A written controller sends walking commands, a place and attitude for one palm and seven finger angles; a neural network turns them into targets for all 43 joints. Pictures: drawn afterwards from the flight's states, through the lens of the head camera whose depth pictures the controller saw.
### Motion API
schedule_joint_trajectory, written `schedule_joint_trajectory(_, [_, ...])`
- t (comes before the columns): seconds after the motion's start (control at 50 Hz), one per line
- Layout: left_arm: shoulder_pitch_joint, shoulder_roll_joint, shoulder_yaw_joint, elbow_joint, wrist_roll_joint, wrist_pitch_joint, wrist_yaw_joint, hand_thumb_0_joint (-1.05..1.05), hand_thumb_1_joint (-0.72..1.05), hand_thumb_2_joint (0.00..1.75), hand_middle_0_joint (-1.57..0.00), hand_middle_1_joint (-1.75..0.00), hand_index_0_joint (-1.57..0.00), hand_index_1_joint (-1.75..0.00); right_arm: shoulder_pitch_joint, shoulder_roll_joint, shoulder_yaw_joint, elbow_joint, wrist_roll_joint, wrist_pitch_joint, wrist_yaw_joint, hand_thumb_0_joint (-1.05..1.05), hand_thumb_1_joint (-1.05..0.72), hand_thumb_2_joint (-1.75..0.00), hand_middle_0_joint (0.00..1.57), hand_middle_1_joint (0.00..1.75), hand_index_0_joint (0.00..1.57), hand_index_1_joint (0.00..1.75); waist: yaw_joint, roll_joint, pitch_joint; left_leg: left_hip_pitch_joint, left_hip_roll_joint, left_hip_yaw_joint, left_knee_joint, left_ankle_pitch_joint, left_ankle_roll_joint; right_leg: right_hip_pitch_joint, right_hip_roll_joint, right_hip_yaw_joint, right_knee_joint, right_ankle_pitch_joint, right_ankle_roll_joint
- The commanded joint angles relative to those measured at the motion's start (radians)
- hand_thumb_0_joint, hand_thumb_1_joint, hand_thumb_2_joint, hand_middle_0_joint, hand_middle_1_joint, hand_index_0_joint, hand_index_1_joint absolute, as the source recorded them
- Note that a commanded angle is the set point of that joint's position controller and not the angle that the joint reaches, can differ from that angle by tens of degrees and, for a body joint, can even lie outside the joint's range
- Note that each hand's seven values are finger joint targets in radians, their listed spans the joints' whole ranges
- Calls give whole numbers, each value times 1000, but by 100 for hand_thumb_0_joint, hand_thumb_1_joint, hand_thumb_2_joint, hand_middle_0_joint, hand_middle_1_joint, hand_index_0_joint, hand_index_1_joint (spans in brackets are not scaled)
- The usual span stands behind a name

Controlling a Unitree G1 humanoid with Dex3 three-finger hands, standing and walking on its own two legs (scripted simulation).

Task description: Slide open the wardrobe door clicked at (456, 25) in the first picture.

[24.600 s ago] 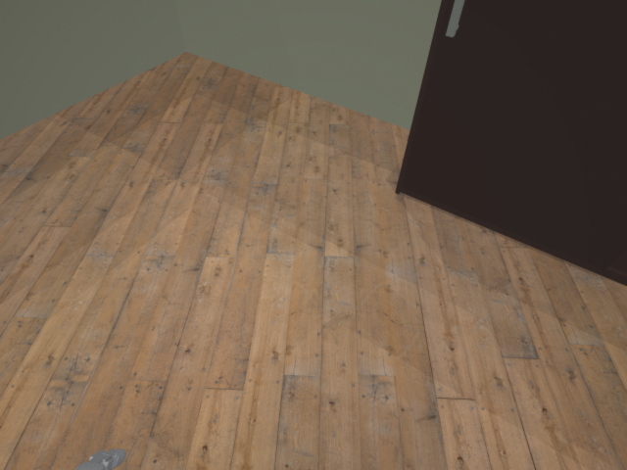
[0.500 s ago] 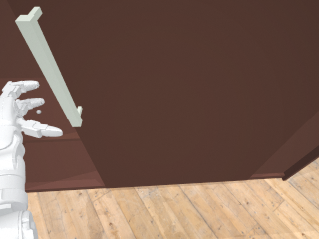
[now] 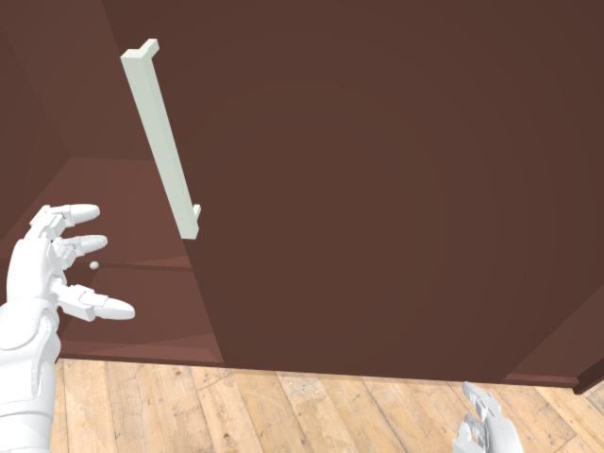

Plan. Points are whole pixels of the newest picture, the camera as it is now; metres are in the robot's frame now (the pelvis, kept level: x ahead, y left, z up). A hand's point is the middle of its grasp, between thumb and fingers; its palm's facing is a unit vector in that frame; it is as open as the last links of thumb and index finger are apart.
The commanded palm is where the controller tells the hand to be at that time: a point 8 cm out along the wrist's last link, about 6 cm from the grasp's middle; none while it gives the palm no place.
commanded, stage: slip the hand off the handle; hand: left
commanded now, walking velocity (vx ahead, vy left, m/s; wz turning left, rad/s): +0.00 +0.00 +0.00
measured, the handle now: (173, 153) +0.47 +0.25 +0.16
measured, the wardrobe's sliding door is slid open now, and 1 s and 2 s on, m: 0.59 0.59 0.59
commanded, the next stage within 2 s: draw the hand back to the body in 0.02 s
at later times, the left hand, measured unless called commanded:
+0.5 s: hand (79, 285) +0.25 +0.28 +0.14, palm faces +0.09 -1.00 -0.03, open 14.7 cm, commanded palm +0.21 +0.32 +0.14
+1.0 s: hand (60, 295) +0.23 +0.28 +0.15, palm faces +0.46 -0.83 -0.32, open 12.2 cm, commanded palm +0.18 +0.31 +0.17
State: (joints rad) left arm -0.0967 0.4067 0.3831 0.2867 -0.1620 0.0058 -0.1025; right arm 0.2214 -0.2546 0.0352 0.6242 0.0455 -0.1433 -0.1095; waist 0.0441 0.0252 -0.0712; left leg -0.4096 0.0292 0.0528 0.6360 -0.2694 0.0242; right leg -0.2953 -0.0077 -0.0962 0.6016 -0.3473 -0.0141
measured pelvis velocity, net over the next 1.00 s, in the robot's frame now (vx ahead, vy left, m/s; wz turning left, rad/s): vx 0.01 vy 0.01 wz -0.01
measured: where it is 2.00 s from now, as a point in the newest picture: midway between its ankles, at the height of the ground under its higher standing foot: outside the picture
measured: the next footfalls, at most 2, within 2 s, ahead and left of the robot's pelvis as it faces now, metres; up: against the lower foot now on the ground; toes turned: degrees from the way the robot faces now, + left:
none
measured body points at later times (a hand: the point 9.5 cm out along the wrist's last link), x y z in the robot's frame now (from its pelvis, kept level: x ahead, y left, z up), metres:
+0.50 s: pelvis -0.01 +0.00 +0.00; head -0.03 -0.01 +0.45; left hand +0.24 +0.33 +0.14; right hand +0.14 -0.26 -0.07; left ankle +0.04 +0.10 -0.73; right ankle -0.02 -0.11 -0.73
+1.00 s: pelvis +0.01 +0.01 +0.02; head -0.01 +0.00 +0.47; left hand +0.20 +0.32 +0.17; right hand +0.20 -0.21 -0.06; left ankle +0.04 +0.10 -0.73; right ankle -0.02 -0.11 -0.73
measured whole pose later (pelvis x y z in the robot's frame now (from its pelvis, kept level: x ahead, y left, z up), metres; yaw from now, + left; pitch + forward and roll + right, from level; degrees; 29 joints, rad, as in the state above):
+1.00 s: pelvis +0.01 +0.01 +0.02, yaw -1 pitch -4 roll +0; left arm 0.31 0.33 0.32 -0.22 -0.08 -0.07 0.10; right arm 0.19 -0.23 0.05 0.67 0.00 -0.17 -0.09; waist 0.09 0.04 0.01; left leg -0.17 0.00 0.08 0.43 -0.20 0.03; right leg -0.07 -0.02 -0.07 0.40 -0.27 0.00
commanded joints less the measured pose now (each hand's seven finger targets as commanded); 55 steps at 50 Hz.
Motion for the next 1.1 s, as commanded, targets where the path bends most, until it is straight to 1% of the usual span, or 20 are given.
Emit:
schedule_joint_trajectory(0.0, [-224, 255, 78, -278, -21, -64, 10, 0, -55, 20, -25, -115, -25, -115, -60, -130, -46, -125, 4, -64, -15, 0, -90, -90, 20, 30, 20, 30, -11, 56, -162, 213, -16, -74, -98, 147, 17, -73, 30, 43, -104, 178, -5])
schedule_joint_trajectory(0.12, [-359, 272, 65, -239, -15, -67, 11, 0, -55, 20, -25, -115, -25, -115, -76, -129, -32, -97, 4, -81, -36, 0, -90, -90, 20, 30, 20, 30, -37, 63, -107, 194, -23, -76, -109, 27, 18, -114, 22, 62, -133, 68, 0])
schedule_joint_trajectory(0.14, [-405, 198, 16, -281, -136, -127, -112, 0, -55, 20, -25, -115, -25, -115, -60, -143, -28, -87, 14, -98, -44, 0, -90, -90, 20, 30, 20, 30, -91, 60, -151, 242, -21, -73, -102, 60, 18, -67, 23, 70, -147, 110, -2])
schedule_joint_trajectory(0.16, [-375, 277, 77, -238, -158, -160, -177, 0, -55, 20, -25, -115, -25, -115, -65, -140, -26, -81, 16, -110, -53, 0, -90, -90, 20, 30, 20, 30, -51, 58, -165, 238, -20, -79, -96, 71, 17, -44, 25, 70, -136, 125, -9])
schedule_joint_trajectory(0.2, [-345, 319, 106, -214, -201, -197, -285, 0, -55, 20, -25, -115, -25, -115, -66, -143, -19, -90, 16, -127, -59, 0, -90, -90, 20, 30, 20, 30, -37, 83, -195, 229, -24, -72, -85, 106, 22, -7, 16, 87, -126, 185, -5])
schedule_joint_trajectory(0.24, [-247, 365, 162, -116, -230, -200, -379, 0, -55, 20, -25, -115, -25, -115, -69, -150, -18, -101, 17, -136, -55, 0, -90, -90, 20, 30, 20, 30, -18, 59, -158, 193, -23, -75, -80, 128, 20, 5, 12, 96, -119, 220, -2])
schedule_joint_trajectory(0.3, [-114, 365, 214, -98, -256, -140, -407, 0, -55, 20, -25, -115, -25, -115, -73, -142, -23, -149, 24, -150, -29, 0, -90, -90, 20, 30, 20, 30, 22, 34, -137, 152, -24, -67, -82, 140, 18, 8, 3, 99, -117, 235, 6])
schedule_joint_trajectory(0.36, [-68, 324, 206, -188, -273, -94, -383, 0, -55, 20, -25, -115, -25, -115, -81, -140, -27, -187, 32, -162, -10, 0, -90, -90, 20, 30, 20, 30, 27, 46, -106, 155, -21, -65, -95, 101, 14, -28, 8, 95, -133, 164, 9])
schedule_joint_trajectory(0.48, [-65, 257, 136, -380, -252, -96, -310, 0, -55, 20, -25, -115, -25, -115, -76, -140, -31, -182, 33, -198, -16, 0, -90, -90, 20, 30, 20, 30, 2, 51, -80, 208, -14, -71, -120, 49, 22, -61, 26, 78, -158, 80, 10])
schedule_joint_trajectory(0.62, [-34, 282, 172, -465, -235, -68, -274, 0, -37, 29, -24, -104, -24, -104, -91, -133, -24, -151, 27, -222, -31, 0, -90, -90, 20, 30, 20, 30, 13, 73, -73, 242, -13, -91, -165, 32, 18, -25, 23, 67, -185, 73, 2])
schedule_joint_trajectory(0.64, [-67, 364, 181, -540, -71, -115, -81, 0, -33, 31, -24, -102, -24, -102, -115, -130, -27, -121, -17, -199, -17, 0, -90, -90, 20, 30, 20, 30, 27, 71, 40, 198, -23, -85, -187, -3, 12, -61, 9, 107, -270, 32, -3])
schedule_joint_trajectory(0.66, [29, 220, 105, -509, -57, -117, 1, 0, -30, 32, -24, -100, -24, -100, -127, -121, -25, -121, -20, -192, -12, 0, -90, -90, 20, 30, 20, 30, 9, 75, 62, 210, -17, -91, -208, -49, 4, -60, -3, 87, -267, 5, -4])
schedule_joint_trajectory(0.68, [55, 187, 74, -559, -28, -127, 56, 0, -26, 34, -24, -98, -24, -98, -132, -125, -32, -115, -21, -184, -8, 0, -90, -90, 20, 30, 20, 30, 16, 59, 33, 231, -13, -89, -224, -59, 6, -26, -3, 85, -272, 15, -6])
schedule_joint_trajectory(0.76, [157, 164, 51, -666, 39, -146, 173, 0, -12, 41, -24, -89, -24, -89, -123, -117, -35, -112, -31, -143, 5, 0, -90, -90, 20, 30, 20, 30, 16, 94, -51, 310, 1, -89, -270, -1, 4, 58, 0, 74, -244, 102, -9])
schedule_joint_trajectory(0.8, [200, 136, 25, -677, 54, -144, 199, 0, -4, 44, -23, -85, -23, -85, -126, -111, -38, -109, -35, -127, 5, 0, -90, -90, 20, 30, 20, 30, 10, 43, -33, 316, 7, -76, -280, 43, 7, 85, 3, 71, -253, 125, -6])
schedule_joint_trajectory(0.84, [203, 131, 20, -704, 70, -146, 215, 0, 3, 48, -23, -81, -23, -81, -129, -108, -39, -108, -39, -108, 6, 0, -90, -90, 20, 30, 20, 30, 10, 51, -29, 339, 7, -76, -291, 70, 5, 96, 6, 69, -257, 143, -8])
schedule_joint_trajectory(0.88, [204, 173, 57, -726, 82, -148, 227, 0, 10, 51, -23, -77, -23, -77, -135, -114, -42, -104, -44, -96, 4, 0, -90, -90, 20, 30, 20, 30, 18, 21, -45, 356, 3, -68, -289, 124, 8, 119, 10, 67, -274, 181, -7])
schedule_joint_trajectory(0.94, [243, 129, 26, -752, 88, -142, 230, 0, 21, 57, -22, -70, -22, -70, -146, -98, -39, -111, -44, -75, 10, 0, -90, -90, 20, 30, 20, 30, 18, 72, -15, 370, 4, -66, -295, 178, 0, 136, 7, 64, -269, 209, -10])
schedule_joint_trajectory(1.04, [337, 125, 38, -800, 89, -137, 229, 0, 39, 65, -22, -60, -22, -60, -148, -93, -42, -124, -50, -53, 20, 0, -90, -90, 20, 30, 20, 30, 30, 72, -33, 395, 5, -58, -289, 279, -3, 175, 7, 62, -268, 277, -10])
schedule_joint_trajectory(1.08, [385, 138, 56, -812, 89, -133, 226, 0, 47, 69, -22, -55, -22, -55, -150, -97, -46, -130, -52, -47, 26, 0, -90, -90, 20, 30, 20, 30, 37, 32, -28, 397, 7, -53, -282, 324, -3, 178, 12, 60, -276, 316, -6])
